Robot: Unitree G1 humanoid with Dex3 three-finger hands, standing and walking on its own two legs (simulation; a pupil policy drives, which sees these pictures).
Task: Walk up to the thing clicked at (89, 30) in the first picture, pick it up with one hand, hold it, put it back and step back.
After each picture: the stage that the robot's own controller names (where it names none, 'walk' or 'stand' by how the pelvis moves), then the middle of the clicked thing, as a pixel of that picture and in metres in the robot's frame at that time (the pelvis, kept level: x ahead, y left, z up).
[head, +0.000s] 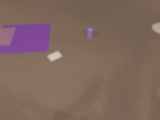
stand; (90, 33) +1.57 -0.14 -0.72
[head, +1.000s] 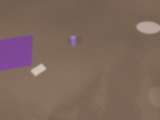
walk; (73, 41) +1.46 +0.16 -0.71
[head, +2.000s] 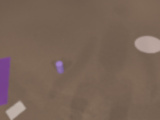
walk; (59, 67) +0.96 +0.26 -0.71
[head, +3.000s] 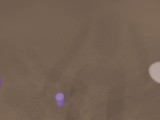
walk; (60, 99) +0.58 +0.18 -0.69
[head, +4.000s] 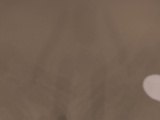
walk; out of the picture +0.34 +0.16 -0.70
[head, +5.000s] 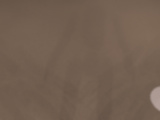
stand; out of the picture +0.29 +0.18 -0.72
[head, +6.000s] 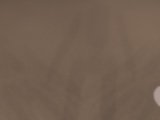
stand; out of the picture +0.31 +0.17 -0.73
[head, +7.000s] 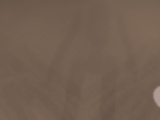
stand; out of the picture +0.30 +0.17 -0.72
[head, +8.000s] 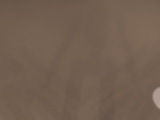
stand; out of the picture +0.30 +0.17 -0.73
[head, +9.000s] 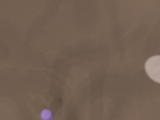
go down; (46, 115) +0.33 +0.17 -0.63
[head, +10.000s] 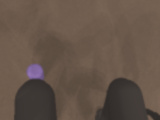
go down; (36, 74) +0.39 +0.19 -0.30
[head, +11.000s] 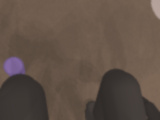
close in; (15, 69) +0.38 +0.21 -0.25
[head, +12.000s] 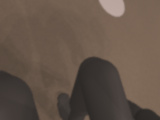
close; out of the picture +0.38 +0.22 -0.22
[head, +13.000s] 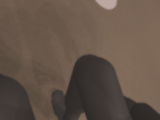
close; out of the picture +0.38 +0.23 -0.21
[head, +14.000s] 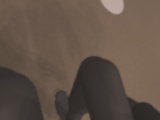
lift; out of the picture +0.36 +0.23 -0.22
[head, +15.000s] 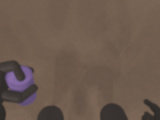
lift; (22, 86) +0.31 +0.18 +0.00
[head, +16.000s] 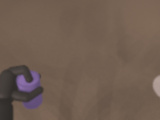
hold; (30, 90) +0.31 +0.17 +0.01
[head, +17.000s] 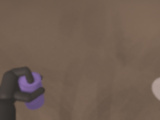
hold; (32, 91) +0.32 +0.17 +0.00
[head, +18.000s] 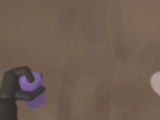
crouch; (32, 90) +0.33 +0.17 -0.01
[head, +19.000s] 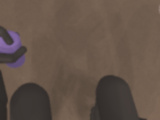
lower; (11, 50) +0.44 +0.19 -0.08
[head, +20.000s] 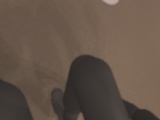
lower; out of the picture +0.42 +0.27 -0.21
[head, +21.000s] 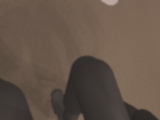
lower; out of the picture +0.41 +0.26 -0.22
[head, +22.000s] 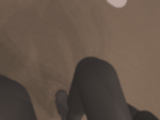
lower; out of the picture +0.40 +0.24 -0.21
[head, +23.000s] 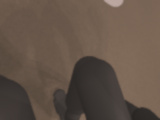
lower; out of the picture +0.39 +0.24 -0.22
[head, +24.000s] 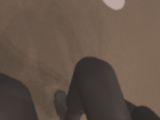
loosen; out of the picture +0.38 +0.22 -0.22
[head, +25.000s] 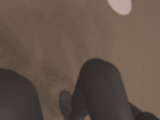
stand; out of the picture +0.38 +0.21 -0.23
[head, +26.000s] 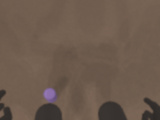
walk; (50, 95) +0.37 +0.16 -0.50
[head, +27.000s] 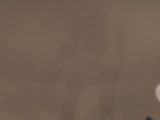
stand; out of the picture +0.33 +0.15 -0.66
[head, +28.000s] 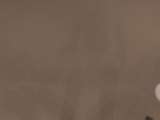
stand; out of the picture +0.33 +0.15 -0.67
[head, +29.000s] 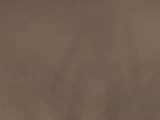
stand; out of the picture +0.34 +0.14 -0.72
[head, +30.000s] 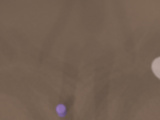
walk; (61, 110) +0.40 +0.13 -0.70
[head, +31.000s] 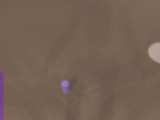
walk; (65, 86) +0.63 +0.14 -0.70
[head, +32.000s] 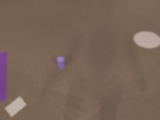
stand; (61, 62) +0.96 +0.19 -0.69
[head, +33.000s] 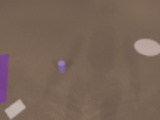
stand; (61, 67) +0.95 +0.17 -0.72
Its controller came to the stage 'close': yes
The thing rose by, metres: 0.72
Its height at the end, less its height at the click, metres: +0.00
